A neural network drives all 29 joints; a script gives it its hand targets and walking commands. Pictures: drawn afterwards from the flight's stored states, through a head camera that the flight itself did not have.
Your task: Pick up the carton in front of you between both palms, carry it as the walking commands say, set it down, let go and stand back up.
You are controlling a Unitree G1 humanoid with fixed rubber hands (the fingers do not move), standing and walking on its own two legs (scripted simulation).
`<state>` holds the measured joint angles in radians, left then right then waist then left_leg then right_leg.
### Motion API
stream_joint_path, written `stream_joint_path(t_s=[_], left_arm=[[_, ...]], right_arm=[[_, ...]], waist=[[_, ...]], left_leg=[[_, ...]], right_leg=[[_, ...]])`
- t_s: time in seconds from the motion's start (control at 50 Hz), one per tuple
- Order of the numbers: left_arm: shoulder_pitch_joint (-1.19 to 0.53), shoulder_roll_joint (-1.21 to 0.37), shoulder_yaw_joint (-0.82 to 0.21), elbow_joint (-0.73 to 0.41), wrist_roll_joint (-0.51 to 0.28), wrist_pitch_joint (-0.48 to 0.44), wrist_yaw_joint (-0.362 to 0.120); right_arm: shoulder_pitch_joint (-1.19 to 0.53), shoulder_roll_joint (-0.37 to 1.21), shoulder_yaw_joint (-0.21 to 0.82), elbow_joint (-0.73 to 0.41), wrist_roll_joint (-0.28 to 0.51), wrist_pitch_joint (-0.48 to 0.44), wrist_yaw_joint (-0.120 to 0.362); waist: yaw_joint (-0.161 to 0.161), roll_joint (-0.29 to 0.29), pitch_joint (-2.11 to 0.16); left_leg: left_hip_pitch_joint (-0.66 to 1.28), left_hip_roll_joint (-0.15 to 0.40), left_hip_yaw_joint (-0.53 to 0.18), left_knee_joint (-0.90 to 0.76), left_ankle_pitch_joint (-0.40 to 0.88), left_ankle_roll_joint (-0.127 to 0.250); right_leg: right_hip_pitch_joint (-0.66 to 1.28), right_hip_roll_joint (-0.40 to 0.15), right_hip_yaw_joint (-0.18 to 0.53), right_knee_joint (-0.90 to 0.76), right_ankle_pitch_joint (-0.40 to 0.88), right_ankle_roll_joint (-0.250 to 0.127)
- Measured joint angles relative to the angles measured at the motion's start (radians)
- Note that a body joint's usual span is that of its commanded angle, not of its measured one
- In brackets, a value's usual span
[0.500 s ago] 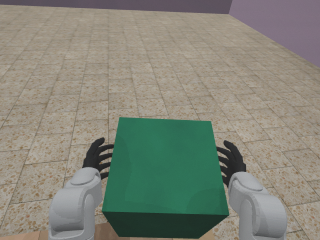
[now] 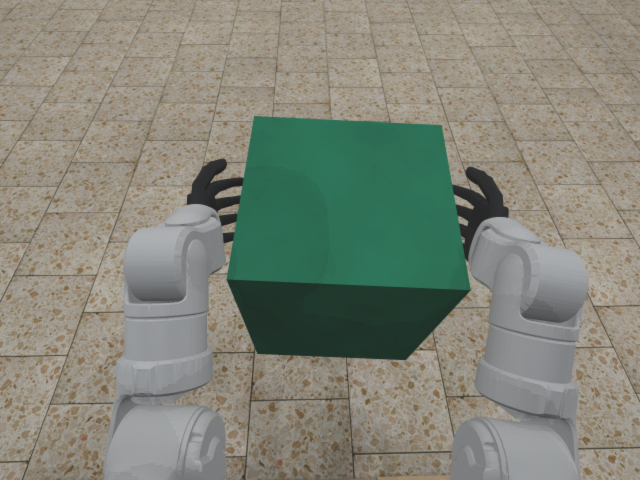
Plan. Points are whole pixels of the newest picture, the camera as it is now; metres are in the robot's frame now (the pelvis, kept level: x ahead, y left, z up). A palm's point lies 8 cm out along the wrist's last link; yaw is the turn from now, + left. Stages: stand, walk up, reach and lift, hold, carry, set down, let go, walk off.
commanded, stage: carry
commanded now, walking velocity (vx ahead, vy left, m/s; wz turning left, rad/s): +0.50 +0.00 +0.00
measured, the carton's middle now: (338, 252) +0.40 +0.03 +0.05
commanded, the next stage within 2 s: none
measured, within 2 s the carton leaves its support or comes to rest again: neither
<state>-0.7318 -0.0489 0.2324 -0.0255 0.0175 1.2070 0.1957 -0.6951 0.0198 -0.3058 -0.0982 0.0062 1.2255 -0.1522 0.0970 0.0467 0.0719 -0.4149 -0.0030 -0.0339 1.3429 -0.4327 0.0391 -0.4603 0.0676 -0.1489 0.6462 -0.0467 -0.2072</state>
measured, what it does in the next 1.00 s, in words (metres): walks ahead: left foot, then right foot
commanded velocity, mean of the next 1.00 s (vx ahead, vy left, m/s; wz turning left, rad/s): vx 0.50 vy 0.00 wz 0.00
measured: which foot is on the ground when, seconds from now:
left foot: up 0.00-0.20, down 0.22-0.62, up 0.64-1.00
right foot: down 0.00-0.22, up 0.24-0.60, down 0.62-1.00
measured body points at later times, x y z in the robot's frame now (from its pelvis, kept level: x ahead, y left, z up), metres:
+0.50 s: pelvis +0.36 +0.05 -0.01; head +0.44 +0.06 +0.43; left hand +0.71 +0.16 +0.05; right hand +0.68 -0.14 +0.06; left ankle +0.29 +0.11 -0.75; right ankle +0.42 -0.08 -0.69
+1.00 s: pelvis +0.68 +0.02 +0.00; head +0.70 +0.01 +0.45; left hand +1.02 +0.19 +0.11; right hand +1.03 -0.11 +0.10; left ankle +0.79 +0.16 -0.71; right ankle +0.59 -0.04 -0.75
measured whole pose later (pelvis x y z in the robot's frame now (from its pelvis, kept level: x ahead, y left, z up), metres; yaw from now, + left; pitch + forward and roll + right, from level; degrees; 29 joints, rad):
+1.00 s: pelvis +0.68 +0.02 +0.00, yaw +1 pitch +6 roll +2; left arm -0.47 -0.08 0.20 -0.11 0.02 1.11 0.15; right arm -0.43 0.12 -0.22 -0.20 -0.08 1.12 -0.13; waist 0.05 -0.01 -0.06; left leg -0.61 0.04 0.08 0.66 -0.15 -0.01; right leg -0.10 0.03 -0.09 0.29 -0.30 -0.08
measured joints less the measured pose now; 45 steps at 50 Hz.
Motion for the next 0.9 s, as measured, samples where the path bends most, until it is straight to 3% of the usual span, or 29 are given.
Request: stream_joint_path(t_s=[0.04,0.1,0.16,0.22,0.28,0.34,0.46,0.54,0.62,0.66,0.7,0.74,0.82,0.9], left_arm=[[0.004,0.003,0.006,0.009,-0.014,-0.009,0.005],[0.017,-0.005,0.014,0.014,-0.021,-0.037,0.008],[0.049,-0.021,0.016,-0.001,-0.019,-0.064,0.005],[0.099,-0.028,0.014,-0.025,-0.009,-0.080,-0.010],[0.131,-0.008,0.015,-0.027,-0.011,-0.095,-0.044],[0.205,-0.031,0.015,-0.047,0.007,-0.091,-0.059],[0.331,-0.108,0.000,-0.168,0.064,-0.129,-0.065],[0.368,-0.113,-0.012,-0.227,0.079,-0.154,-0.067],[0.362,-0.090,-0.026,-0.239,0.081,-0.146,-0.066],[0.337,-0.082,-0.032,-0.205,0.082,-0.147,-0.062],[0.318,-0.065,-0.040,-0.163,0.072,-0.129,-0.053],[0.322,-0.054,-0.038,-0.140,0.054,-0.106,-0.048],[0.321,-0.043,-0.023,-0.119,0.022,-0.091,-0.045],[0.288,-0.030,-0.022,-0.115,0.000,-0.101,-0.043]], right_arm=[[-0.010,0.032,-0.031,0.004,-0.032,-0.005,0.008],[0.001,0.071,-0.059,-0.008,-0.077,-0.030,0.028],[0.046,0.098,-0.060,-0.038,-0.103,-0.063,0.048],[0.106,0.121,-0.033,-0.060,-0.124,-0.093,0.057],[0.156,0.137,0.014,-0.049,-0.133,-0.138,0.052],[0.233,0.143,0.045,-0.058,-0.117,-0.139,0.035],[0.325,0.135,0.066,-0.120,-0.039,-0.170,0.017],[0.313,0.113,0.091,-0.118,-0.004,-0.197,0.016],[0.285,0.092,0.112,-0.109,-0.001,-0.190,0.015],[0.260,0.066,0.117,-0.085,-0.002,-0.180,0.017],[0.255,0.057,0.119,-0.059,-0.011,-0.164,0.018],[0.263,0.074,0.113,-0.049,-0.031,-0.138,0.018],[0.268,0.118,0.089,-0.057,-0.075,-0.114,0.020],[0.260,0.123,0.087,-0.090,-0.089,-0.119,0.020]], waist=[[0.020,-0.022,0.019],[0.040,-0.041,0.029],[0.042,-0.036,0.013],[0.013,-0.019,-0.030],[-0.042,-0.062,-0.051],[-0.104,-0.054,-0.049],[-0.201,-0.039,-0.020],[-0.226,-0.046,-0.034],[-0.192,-0.054,-0.072],[-0.147,-0.022,-0.079],[-0.107,-0.031,-0.084],[-0.075,-0.052,-0.090],[-0.039,-0.074,-0.089],[-0.031,-0.069,-0.095]], left_leg=[[-0.104,0.000,0.005,-0.032,0.014,-0.002],[-0.199,0.014,0.013,-0.264,0.078,-0.018],[-0.190,0.019,0.025,-0.641,0.294,-0.037],[-0.092,0.015,0.092,-0.904,0.549,-0.020],[-0.065,-0.028,0.126,-0.807,0.279,0.046],[-0.024,-0.039,0.127,-0.795,0.212,0.051],[0.114,-0.030,0.115,-0.868,0.131,0.054],[0.217,-0.028,0.105,-0.895,0.058,0.037],[0.300,-0.025,0.116,-0.788,-0.057,0.012],[0.238,0.001,0.096,-0.535,-0.081,-0.010],[0.121,-0.018,0.053,-0.258,-0.062,-0.018],[0.020,-0.022,0.052,-0.148,-0.012,-0.021],[-0.116,0.008,0.068,-0.261,0.070,-0.039],[-0.188,0.037,0.078,-0.468,0.142,-0.052]], right_leg=[[0.053,-0.011,0.013,-0.048,-0.010,0.019],[0.131,-0.025,0.027,-0.103,-0.047,0.030],[0.208,-0.032,0.037,-0.113,-0.118,0.058],[0.264,-0.042,0.043,0.009,-0.267,0.101],[0.151,-0.058,0.133,0.373,-0.411,0.147],[0.000,-0.051,0.153,0.583,-0.399,0.169],[-0.219,-0.074,0.122,0.434,-0.319,0.174],[-0.234,-0.067,0.095,0.134,-0.145,0.162],[-0.095,-0.042,0.025,-0.158,0.039,0.130],[-0.068,-0.017,0.005,-0.102,-0.058,0.107],[-0.040,-0.014,0.004,-0.074,-0.123,0.090],[0.017,-0.018,0.011,-0.117,-0.132,0.096],[0.143,-0.030,0.022,-0.240,-0.143,0.095],[0.243,-0.037,0.035,-0.314,-0.171,0.102]])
